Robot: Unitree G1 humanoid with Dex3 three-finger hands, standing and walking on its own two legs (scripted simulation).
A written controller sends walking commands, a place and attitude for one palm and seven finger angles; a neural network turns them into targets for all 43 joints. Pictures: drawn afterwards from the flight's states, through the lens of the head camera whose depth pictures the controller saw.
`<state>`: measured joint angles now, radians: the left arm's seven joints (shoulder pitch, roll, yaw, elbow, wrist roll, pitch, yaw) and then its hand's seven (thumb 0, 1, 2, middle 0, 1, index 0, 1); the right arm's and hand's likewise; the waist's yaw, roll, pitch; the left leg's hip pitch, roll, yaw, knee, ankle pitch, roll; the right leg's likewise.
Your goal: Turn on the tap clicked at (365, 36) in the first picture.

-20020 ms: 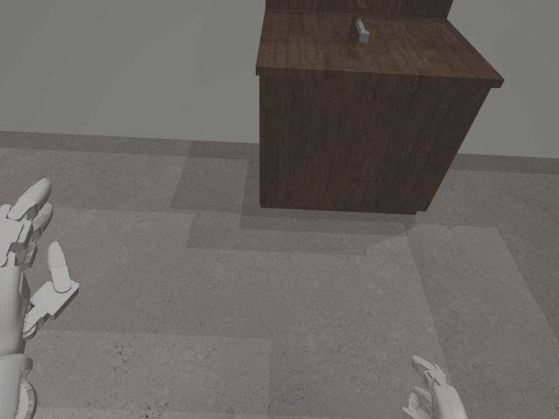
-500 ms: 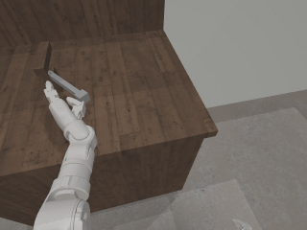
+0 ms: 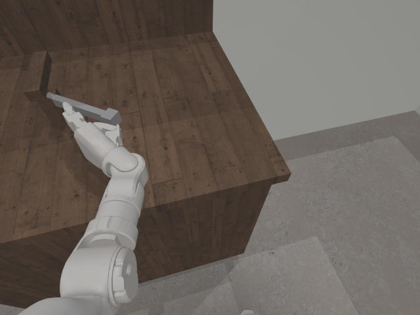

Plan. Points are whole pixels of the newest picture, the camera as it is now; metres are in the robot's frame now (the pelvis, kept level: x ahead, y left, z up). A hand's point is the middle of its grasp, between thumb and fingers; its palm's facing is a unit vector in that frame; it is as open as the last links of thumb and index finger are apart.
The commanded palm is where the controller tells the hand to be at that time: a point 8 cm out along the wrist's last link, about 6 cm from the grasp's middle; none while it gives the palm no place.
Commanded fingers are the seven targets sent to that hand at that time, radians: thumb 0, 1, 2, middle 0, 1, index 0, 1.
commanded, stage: push the lever round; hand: left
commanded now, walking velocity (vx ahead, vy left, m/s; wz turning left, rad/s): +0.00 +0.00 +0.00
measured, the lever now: (111, 118) +0.48 +0.20 +0.10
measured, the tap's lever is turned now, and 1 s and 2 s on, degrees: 52 83 83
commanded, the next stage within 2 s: lift the hand up off the lever in 0.82 s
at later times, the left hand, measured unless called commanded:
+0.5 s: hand (131, 118) +0.49 +0.16 +0.09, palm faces +0.80 -0.59 -0.12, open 7.5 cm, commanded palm +0.44 +0.18 +0.09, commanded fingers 0.00 0.90 0.90 -0.15 -0.15 -0.15 -0.15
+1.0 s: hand (134, 102) +0.53 +0.16 +0.09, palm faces +0.78 -0.62 -0.12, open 7.8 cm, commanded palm +0.47 +0.17 +0.10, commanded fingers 0.00 0.90 0.90 -0.15 -0.15 -0.15 -0.15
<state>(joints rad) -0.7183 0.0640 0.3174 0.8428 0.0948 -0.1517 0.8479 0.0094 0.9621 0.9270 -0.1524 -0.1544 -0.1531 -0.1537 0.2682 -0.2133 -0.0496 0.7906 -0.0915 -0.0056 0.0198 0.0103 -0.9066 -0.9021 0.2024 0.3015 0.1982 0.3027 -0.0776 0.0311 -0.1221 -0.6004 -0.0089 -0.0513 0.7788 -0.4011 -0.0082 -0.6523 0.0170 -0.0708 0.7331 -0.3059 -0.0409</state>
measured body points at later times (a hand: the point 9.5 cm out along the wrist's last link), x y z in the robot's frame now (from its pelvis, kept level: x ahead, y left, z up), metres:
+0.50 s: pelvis +0.00 -0.01 -0.01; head +0.07 -0.01 +0.44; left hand +0.44 +0.19 +0.10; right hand +0.05 -0.26 -0.14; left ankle -0.02 +0.12 -0.71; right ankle +0.03 -0.10 -0.71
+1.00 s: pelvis +0.00 +0.00 -0.01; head +0.10 +0.00 +0.43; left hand +0.49 +0.19 +0.10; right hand -0.02 -0.26 -0.14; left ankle -0.02 +0.12 -0.71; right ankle +0.03 -0.10 -0.71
